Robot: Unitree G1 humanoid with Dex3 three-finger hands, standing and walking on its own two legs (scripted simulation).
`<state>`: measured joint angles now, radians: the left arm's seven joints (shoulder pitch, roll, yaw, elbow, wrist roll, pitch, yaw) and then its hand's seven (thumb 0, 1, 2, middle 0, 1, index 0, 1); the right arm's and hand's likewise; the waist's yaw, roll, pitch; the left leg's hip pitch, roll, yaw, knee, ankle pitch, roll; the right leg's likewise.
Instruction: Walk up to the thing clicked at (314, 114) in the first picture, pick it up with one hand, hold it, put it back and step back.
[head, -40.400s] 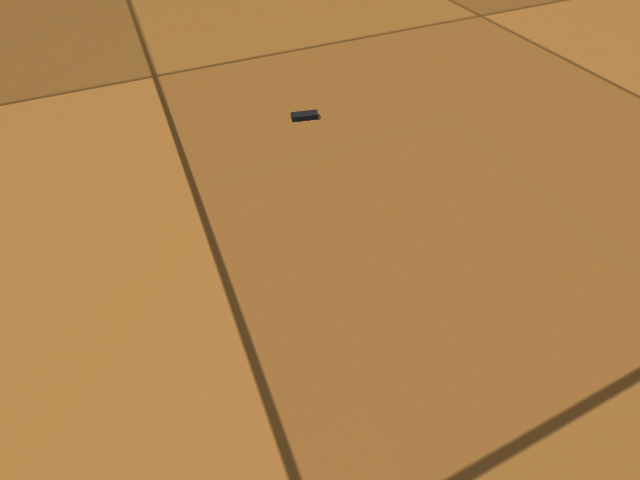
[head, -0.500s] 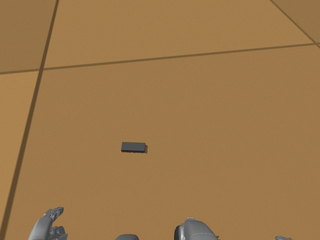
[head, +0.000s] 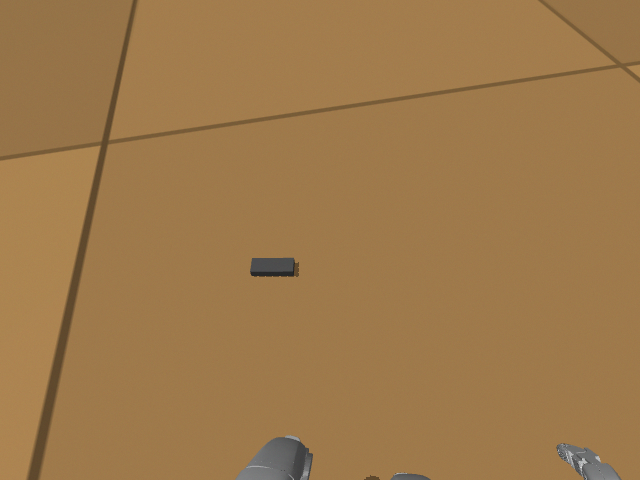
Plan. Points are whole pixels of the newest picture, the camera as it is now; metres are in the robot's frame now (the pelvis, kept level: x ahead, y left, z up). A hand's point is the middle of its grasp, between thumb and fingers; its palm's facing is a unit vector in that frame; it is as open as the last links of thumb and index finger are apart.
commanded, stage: step back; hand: left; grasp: from above
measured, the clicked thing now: (272, 266) +0.85 +0.25 -0.74
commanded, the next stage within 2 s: stand in 1.56 s
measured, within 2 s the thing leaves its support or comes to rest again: neither
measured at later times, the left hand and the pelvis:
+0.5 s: hand out of the picture -0.12 +0.24 -0.14, palm faces -0.01 -0.91 -0.42, open 7.3 cm; pelvis -0.18 -0.04 -0.01, yaw -1 degrees
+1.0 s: hand out of the picture -0.18 +0.25 -0.14, palm faces +0.06 -0.92 -0.39, open 7.3 cm; pelvis -0.21 -0.04 +0.01, yaw +4 degrees
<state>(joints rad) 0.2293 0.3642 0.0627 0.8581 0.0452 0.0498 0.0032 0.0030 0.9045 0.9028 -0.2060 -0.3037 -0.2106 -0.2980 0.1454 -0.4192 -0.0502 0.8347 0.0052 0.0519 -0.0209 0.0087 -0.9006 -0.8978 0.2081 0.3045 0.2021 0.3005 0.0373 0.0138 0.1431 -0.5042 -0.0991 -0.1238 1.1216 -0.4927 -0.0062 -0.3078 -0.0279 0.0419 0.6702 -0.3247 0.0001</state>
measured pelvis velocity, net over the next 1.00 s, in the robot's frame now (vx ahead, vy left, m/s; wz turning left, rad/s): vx -0.21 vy -0.04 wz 0.07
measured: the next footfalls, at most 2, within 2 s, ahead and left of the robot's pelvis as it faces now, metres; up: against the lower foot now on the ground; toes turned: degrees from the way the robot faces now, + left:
left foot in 0.12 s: +0.00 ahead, +0.12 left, +0.00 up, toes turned +1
right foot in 0.42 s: -0.16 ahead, -0.14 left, +0.00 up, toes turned +1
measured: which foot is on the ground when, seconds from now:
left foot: up 0.00-0.10, down 0.12-0.44, up 0.46-0.76, down 0.78-1.00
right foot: down 0.00-0.14, up 0.16-0.40, down 0.42-0.80, up 0.82-1.00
